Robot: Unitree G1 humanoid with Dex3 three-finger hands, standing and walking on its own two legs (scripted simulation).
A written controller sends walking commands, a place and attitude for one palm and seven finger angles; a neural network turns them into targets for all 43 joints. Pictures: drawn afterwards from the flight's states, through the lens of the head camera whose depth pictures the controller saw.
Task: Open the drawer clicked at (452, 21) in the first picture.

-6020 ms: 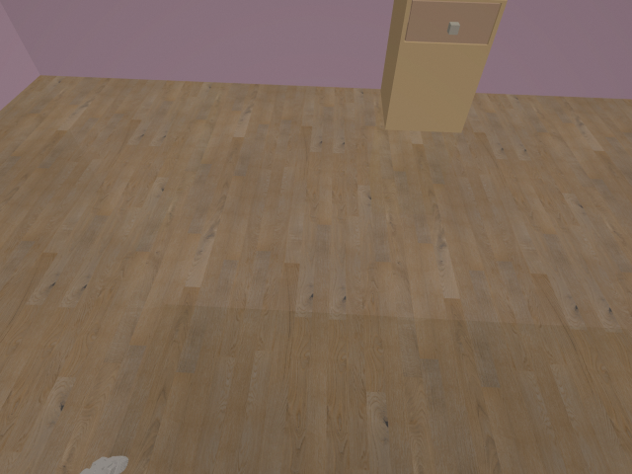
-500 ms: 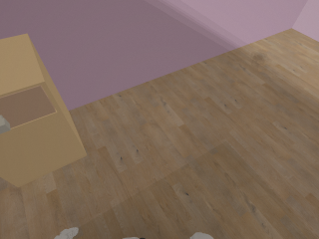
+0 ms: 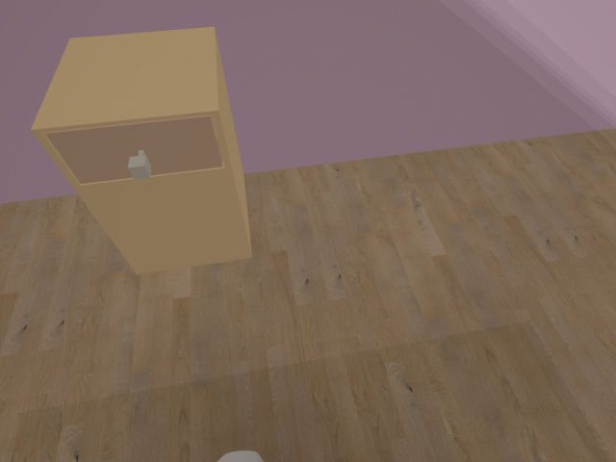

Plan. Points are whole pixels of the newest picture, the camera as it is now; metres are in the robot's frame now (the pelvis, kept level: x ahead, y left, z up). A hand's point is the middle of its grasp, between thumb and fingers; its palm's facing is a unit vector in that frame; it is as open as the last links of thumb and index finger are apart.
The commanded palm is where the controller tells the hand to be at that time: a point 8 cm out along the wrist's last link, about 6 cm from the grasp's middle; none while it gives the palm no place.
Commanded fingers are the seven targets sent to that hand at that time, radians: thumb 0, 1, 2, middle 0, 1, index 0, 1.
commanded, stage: turn to face it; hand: left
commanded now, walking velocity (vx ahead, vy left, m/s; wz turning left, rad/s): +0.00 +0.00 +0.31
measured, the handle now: (140, 161) +0.78 +0.49 -0.19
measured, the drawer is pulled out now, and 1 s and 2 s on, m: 0.00 0.00 0.00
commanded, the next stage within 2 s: take the last steps up to it in 0.24 s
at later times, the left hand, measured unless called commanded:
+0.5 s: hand out of the picture +0.02 +0.21 -0.16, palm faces +0.17 -0.95 -0.26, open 7.3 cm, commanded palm none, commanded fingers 0.00 0.90 0.90 -0.20 -0.30 -0.20 -0.30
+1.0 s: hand out of the picture -0.10 +0.21 -0.18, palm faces +0.33 -0.93 -0.13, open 7.3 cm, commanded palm none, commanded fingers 0.00 0.90 0.90 -0.20 -0.30 -0.20 -0.30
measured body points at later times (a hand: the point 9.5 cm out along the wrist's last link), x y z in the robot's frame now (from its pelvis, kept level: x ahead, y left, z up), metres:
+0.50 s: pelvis -0.02 +0.01 -0.01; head -0.01 -0.02 +0.44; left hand +0.01 +0.26 -0.14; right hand +0.08 -0.22 -0.16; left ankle -0.02 +0.13 -0.73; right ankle +0.00 -0.10 -0.74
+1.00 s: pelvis +0.06 +0.10 -0.01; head +0.08 +0.13 +0.44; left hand -0.11 +0.27 -0.16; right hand +0.19 -0.11 -0.15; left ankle +0.06 +0.20 -0.74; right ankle +0.00 -0.08 -0.71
